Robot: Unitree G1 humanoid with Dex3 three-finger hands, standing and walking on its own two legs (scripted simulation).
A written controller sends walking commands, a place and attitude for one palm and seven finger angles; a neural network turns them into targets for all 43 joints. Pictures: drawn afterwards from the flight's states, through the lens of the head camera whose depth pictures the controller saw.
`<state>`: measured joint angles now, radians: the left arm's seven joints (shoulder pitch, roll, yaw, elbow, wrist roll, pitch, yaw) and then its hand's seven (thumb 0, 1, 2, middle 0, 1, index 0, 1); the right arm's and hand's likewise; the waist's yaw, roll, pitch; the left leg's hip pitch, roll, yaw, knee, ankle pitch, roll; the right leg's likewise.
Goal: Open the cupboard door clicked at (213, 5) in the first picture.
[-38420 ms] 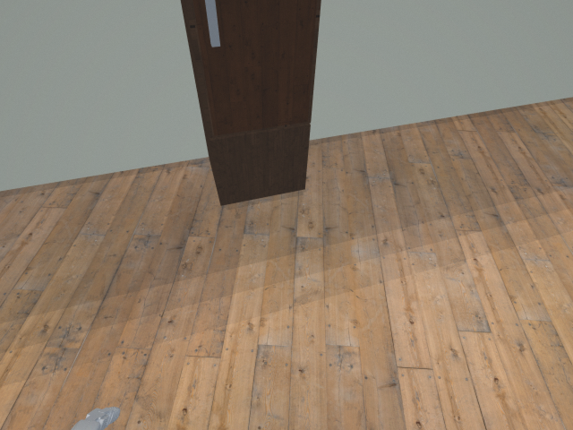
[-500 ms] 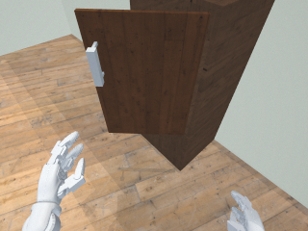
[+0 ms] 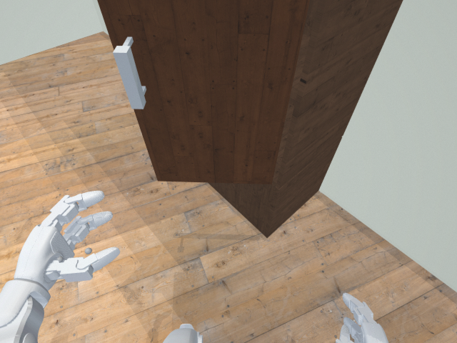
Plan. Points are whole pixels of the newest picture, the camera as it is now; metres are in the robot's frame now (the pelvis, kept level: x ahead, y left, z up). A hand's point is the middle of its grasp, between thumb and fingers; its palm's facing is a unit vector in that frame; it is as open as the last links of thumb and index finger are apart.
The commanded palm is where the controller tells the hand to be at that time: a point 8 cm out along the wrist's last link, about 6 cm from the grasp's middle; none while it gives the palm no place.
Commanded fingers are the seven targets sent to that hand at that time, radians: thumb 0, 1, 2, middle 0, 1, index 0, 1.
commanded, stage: raise the hand with hooked fingers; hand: left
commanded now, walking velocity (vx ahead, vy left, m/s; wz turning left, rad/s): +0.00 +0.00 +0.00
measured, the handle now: (133, 73) +0.62 +0.23 +0.14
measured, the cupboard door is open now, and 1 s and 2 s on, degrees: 46 46 46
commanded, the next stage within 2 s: move the hooked fingers beside the handle in 1.32 s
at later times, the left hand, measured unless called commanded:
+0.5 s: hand (17, 220) +0.26 +0.31 +0.13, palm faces +0.04 -1.00 -0.05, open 13.6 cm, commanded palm +0.23 +0.35 +0.13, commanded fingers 0.00 -0.50 0.30 -0.30 -1.20 -0.30 -1.20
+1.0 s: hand (5, 203) +0.27 +0.31 +0.16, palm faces +0.01 -1.00 -0.03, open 14.0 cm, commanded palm +0.24 +0.36 +0.16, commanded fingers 0.00 -0.50 0.30 -0.30 -1.20 -0.30 -1.20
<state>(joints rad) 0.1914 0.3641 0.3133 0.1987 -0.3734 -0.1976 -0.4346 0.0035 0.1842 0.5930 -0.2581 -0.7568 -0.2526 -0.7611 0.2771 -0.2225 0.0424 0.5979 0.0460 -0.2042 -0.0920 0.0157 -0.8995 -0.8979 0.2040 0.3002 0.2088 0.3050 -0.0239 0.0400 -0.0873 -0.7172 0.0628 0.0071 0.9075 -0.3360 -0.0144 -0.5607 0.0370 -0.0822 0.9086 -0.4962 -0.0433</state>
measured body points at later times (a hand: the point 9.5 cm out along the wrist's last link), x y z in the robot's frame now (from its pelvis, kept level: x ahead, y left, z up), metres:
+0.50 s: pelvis +0.00 +0.05 +0.02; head +0.01 +0.06 +0.47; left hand +0.25 +0.36 +0.14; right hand +0.20 -0.18 -0.03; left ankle +0.07 +0.13 -0.69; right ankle -0.02 -0.09 -0.69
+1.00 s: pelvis -0.01 +0.03 +0.04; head -0.01 +0.03 +0.49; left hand +0.27 +0.37 +0.16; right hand +0.16 -0.21 -0.03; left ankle +0.07 +0.13 -0.69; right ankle -0.02 -0.09 -0.69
